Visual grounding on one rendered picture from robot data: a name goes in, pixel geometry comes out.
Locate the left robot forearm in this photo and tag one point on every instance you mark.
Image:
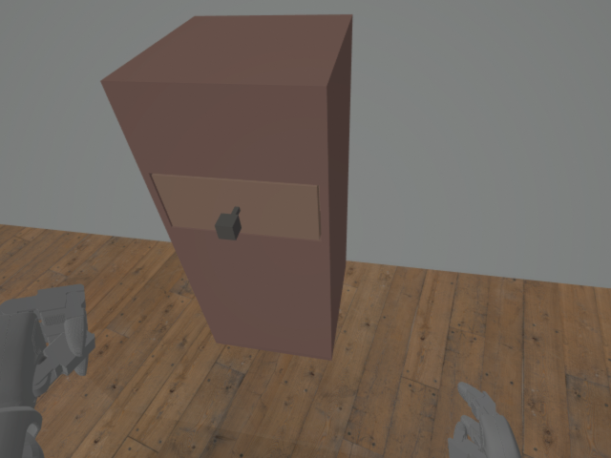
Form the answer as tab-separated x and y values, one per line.
19	426

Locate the drawer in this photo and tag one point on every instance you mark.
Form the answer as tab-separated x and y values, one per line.
267	208

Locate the cabinet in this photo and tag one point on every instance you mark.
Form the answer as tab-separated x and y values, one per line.
252	97

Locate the robot left hand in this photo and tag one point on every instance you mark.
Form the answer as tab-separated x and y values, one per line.
23	341

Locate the handle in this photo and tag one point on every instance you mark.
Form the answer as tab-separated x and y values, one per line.
228	226

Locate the robot right hand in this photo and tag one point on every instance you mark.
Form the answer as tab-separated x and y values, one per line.
492	436

